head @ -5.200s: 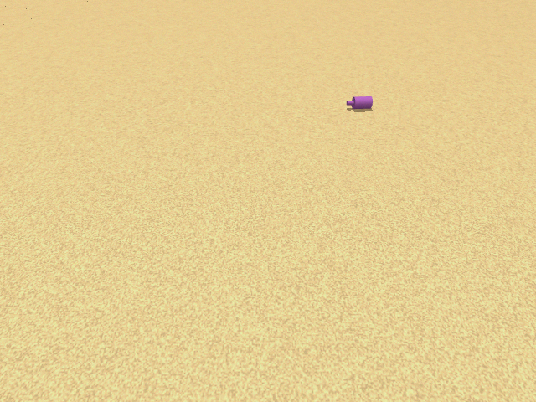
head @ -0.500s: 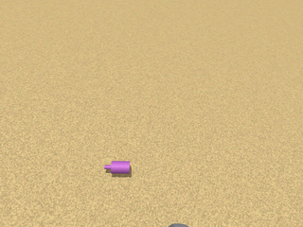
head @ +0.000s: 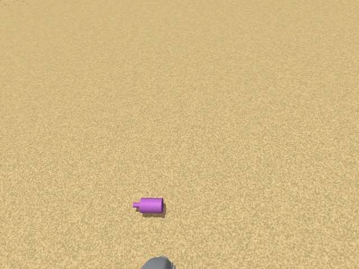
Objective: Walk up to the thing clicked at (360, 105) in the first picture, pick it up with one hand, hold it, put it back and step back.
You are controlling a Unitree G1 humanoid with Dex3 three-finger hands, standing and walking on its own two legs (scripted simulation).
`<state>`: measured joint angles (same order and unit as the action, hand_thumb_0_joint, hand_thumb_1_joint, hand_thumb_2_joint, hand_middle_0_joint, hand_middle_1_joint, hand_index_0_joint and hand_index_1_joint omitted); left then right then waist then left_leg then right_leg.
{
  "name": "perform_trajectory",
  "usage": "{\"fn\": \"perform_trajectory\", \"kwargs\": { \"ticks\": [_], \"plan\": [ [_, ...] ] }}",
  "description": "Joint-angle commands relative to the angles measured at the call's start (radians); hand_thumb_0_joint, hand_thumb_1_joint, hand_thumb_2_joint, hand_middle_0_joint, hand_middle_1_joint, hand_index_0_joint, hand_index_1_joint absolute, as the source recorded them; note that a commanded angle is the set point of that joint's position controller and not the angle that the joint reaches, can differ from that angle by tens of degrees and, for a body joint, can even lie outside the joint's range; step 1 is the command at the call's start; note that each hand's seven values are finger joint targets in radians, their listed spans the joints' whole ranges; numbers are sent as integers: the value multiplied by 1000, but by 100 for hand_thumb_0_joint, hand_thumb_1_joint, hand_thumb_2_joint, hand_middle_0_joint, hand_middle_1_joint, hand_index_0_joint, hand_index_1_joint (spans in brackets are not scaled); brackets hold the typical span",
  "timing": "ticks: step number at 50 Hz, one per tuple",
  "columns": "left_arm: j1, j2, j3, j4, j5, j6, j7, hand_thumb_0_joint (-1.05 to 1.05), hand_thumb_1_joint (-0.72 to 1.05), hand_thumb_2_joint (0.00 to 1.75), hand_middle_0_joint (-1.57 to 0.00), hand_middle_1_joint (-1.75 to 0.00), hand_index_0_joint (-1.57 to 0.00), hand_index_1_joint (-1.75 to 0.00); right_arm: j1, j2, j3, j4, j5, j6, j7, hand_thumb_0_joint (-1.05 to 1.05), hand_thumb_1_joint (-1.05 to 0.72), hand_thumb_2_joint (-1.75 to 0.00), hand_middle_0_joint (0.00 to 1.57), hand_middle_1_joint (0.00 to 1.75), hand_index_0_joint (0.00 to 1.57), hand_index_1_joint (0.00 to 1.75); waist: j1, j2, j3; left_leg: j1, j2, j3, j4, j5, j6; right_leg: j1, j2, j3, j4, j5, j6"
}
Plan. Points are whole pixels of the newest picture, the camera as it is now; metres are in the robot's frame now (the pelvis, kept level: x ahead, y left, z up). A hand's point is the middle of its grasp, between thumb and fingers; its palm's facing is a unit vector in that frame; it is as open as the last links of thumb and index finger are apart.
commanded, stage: walk up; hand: left
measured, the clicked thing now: (147, 205) +0.55 +0.28 -0.72
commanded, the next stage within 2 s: stand in 2.00 s
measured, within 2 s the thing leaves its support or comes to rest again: neither
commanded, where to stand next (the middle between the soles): +0.14 +0.05 m, yaw +1 degrees
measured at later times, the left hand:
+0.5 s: hand out of the picture +0.04 +0.32 -0.16, palm faces +0.05 -0.91 -0.40, open 7.4 cm
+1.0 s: hand out of the picture +0.09 +0.31 -0.14, palm faces +0.00 -0.93 -0.37, open 7.4 cm
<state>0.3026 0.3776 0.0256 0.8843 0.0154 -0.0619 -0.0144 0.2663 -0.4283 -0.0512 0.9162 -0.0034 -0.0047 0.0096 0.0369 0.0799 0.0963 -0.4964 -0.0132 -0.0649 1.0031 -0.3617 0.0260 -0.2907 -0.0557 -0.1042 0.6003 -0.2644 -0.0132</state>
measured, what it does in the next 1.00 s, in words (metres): steps on the spot: left foot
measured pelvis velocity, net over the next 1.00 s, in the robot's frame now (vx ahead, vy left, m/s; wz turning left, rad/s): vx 0.03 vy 0.04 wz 0.04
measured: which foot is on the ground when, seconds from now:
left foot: up 0.00-0.20, down 0.22-1.00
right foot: down 0.00-1.00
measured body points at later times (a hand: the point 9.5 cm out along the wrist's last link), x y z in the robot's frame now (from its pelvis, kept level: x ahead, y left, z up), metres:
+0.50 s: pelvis -0.01 +0.04 -0.01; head +0.00 +0.04 +0.44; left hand +0.03 +0.36 -0.13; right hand +0.13 -0.27 -0.12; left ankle +0.03 +0.15 -0.73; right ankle +0.04 -0.11 -0.73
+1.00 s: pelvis +0.03 +0.04 +0.01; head +0.04 +0.04 +0.46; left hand +0.09 +0.35 -0.11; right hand +0.14 -0.26 -0.11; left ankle +0.03 +0.15 -0.73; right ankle +0.04 -0.10 -0.73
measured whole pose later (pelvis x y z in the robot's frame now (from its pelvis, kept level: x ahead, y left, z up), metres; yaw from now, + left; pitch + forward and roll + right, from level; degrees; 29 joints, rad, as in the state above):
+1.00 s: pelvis +0.03 +0.04 +0.01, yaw +2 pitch -2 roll +0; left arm 0.13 0.38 -0.01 1.10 0.00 -0.04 0.01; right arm 0.08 -0.37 -0.03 1.10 0.00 0.01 0.02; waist 0.00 0.01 0.06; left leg -0.18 0.01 0.04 0.46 -0.24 0.01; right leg -0.17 -0.04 0.01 0.45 -0.24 0.04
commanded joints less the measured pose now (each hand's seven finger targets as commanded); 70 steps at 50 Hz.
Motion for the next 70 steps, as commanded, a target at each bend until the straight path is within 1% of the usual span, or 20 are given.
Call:
{"fn": "perform_trajectory", "kwargs": {
  "ticks": [1, 5, 10, 11, 12, 13, 14, 17, 21, 22, 23, 24, 26, 28, 30, 37, 41, 46, 61, 70],
  "plan": [
    [23, 315, 96, -64, -5, -33, 47, 0, 90, 90, -20, -30, -20, -30, 1, -166, -53, -75, -23, 6, -8, 0, -90, -90, 20, 30, 20, 30, 8, -211, -81, -47, 52, -53, -80, -12, -9, 153, -316, 258, -155, 516, -200],
    [4, 324, 91, -77, -9, -27, 60, 0, 90, 90, -20, -30, -20, -30, -45, -160, -59, -96, -22, 9, -2, 0, -90, -90, 20, 30, 20, 30, 7, -238, -115, 22, 51, 27, -126, -17, -5, 141, -328, 218, -76, 730, -201],
    [-75, 305, 73, -81, -9, -4, 56, 0, 90, 90, -20, -30, -20, -30, 0, -144, -62, -53, -10, -8, 3, 0, -90, -90, 20, 30, 20, 30, -54, -218, -177, 264, 3, 99, -432, 143, 30, 24, -227, 109, 90, 433, -127],
    [-67, 265, 58, -75, -9, 1, 52, 0, 90, 90, -20, -30, -20, -30, 16, -169, -70, -34, -15, -15, -4, 0, -90, -90, 20, 30, 20, 30, -64, -128, -192, 357, 32, 33, -497, 174, 48, -61, -191, 77, 178, 280, -88],
    [-44, 204, 37, -80, -13, 7, 46, 0, 90, 90, -20, -30, -20, -30, 14, -234, -86, -39, -23, -21, -12, 0, -90, -90, 20, 30, 20, 30, -64, 51, -207, 447, 199, -224, -551, 208, 105, -219, -102, 26, 316, 46, -29],
    [-58, 183, 30, -77, -19, 21, 50, 0, 90, 90, -20, -30, -20, -30, -21, -281, -83, -58, -17, -25, -14, 0, -90, -90, 20, 30, 20, 30, -56, 108, -183, 384, 346, -407, -604, 198, 204, -281, 1, 22, 330, -329, -4],
    [-99, 243, 44, -45, -12, 22, 59, 0, 90, 90, -20, -30, -20, -30, -47, -304, -89, -39, -4, -19, -8, 0, -90, -90, 20, 30, 20, 30, -73, 120, -148, 257, 381, -443, -629, 76, 276, -199, -33, 87, 347, -377, -8],
    [-52, 235, 48, 17, -21, 13, 45, 0, 90, 90, -20, -30, -20, -30, -150, -211, -51, -57, -17, -14, -12, 0, -90, -90, 20, 30, 20, 30, -29, 85, -109, 191, 226, -185, -550, 223, 179, -105, -22, 88, 223, -237, -3],
    [-5, 219, 48, 74, -8, -4, 52, 0, 90, 90, -20, -30, -20, -30, -217, -185, -31, -53, -1, -4, -4, 0, -90, -90, 20, 30, 20, 30, 12, 51, -142, 132, 166, -88, -435, 196, 97, 110, 21, 55, -79, 45, -6],
    [-24, 241, 52, 72, 3, -9, 55, 0, 90, 90, -20, -30, -20, -30, -211, -151, -19, -53, 3, -4, -2, 0, -90, -90, 20, 30, 20, 30, 12, 4, -139, 82, 161, -80, -419, 139, 67, 148, -27, 140, -111, 27, -29],
    [-80, 283, 55, 55, 11, -13, 54, 0, 90, 90, -20, -30, -20, -30, -208, -131, -11, -43, 1, -3, 1, 0, -90, -90, 20, 30, 20, 30, -14, -65, -99, 45, 100, -52, -418, 16, 28, 92, -118, 303, -179, -86, -67],
    [-134, 314, 56, 56, 9, -7, 45, 0, 90, 90, -20, -30, -20, -30, -182, -150, -20, -15, -3, 0, -1, 0, -90, -90, 20, 30, 20, 30, -38, -119, -64, 124, 67, -12, -407, -122, 21, -35, -182, 367, -223, -293, -115],
    [-208, 270, 35, 48, 4, 5, 34, 0, 90, 90, -20, -30, -20, -30, -153, -187, -36, 30, -13, 0, 1, 0, -90, -90, 20, 30, 20, 30, -76, -89, 0, 270, 85, -45, -477, -166, 33, -232, -140, 295, -240, -462, -78],
    [-192, 228, 21, 66, -5, 6, 26, 0, 90, 90, -20, -30, -20, -30, -190, -205, -34, 33, -12, -10, 7, 0, -90, -90, 20, 30, 20, 30, -52, -21, 6, 198, 169, -181, -648, -280, 68, -149, -14, 144, -119, -247, -24],
    [-128, 213, 20, 105, -8, 0, 23, 0, 90, 90, -20, -30, -20, -30, -235, -191, -20, 30, -13, -14, 9, 0, -90, -90, 20, 30, 20, 30, -6, -43, -11, 121, 201, -191, -699, -288, 80, -1, 19, 112, -94, -132, -14],
    [-165, 240, 18, 135, -8, -8, 26, 0, 90, 90, -20, -30, -20, -30, -231, -166, -14, 71, -10, -13, 8, 0, -90, -90, 20, 30, 20, 30, -30, -50, -63, 216, 124, -71, -641, -95, 27, 41, -42, 219, -230, -91, -31],
    [-166, 232, 12, 147, -12, -13, 31, 0, 90, 90, -20, -30, -20, -30, -222, -158, -14, 97, -6, -22, 3, 0, -90, -90, 20, 30, 20, 30, -33, -64, -140, 322, 126, -30, -610, 194, 22, 98, -65, 200, -204, 198, -24],
    [-185, 231, 10, 163, -18, -8, 39, 0, 90, 90, -20, -30, -20, -30, -218, -148, -19, 119, -1, -18, -3, 0, -90, -90, 20, 30, 20, 30, -38, -100, -176, 398, 127, 10, -582, 379, 21, 126, -81, 201, -197, 338, -21],
    [-265, 214, 8, 185, -8, 10, 41, 0, 90, 90, -20, -30, -20, -30, -267, -144, -25, 148, -2, -9, -4, 0, -90, -90, 20, 30, 20, 30, -43, -86, -131, 423, 141, 44, -662, 342, 11, 144, -66, 200, -235, 316, -6],
    [-265, 206, 8, 184, -2, 17, 37, 0, 90, 90, -20, -30, -20, -30, -281, -146, -25, 143, -9, -8, -1, 0, -90, -90, 20, 30, 20, 30, -36, -80, -114, 413, 141, 53, -703, 205, 12, 132, -48, 198, -258, 225, 2]
  ]
}}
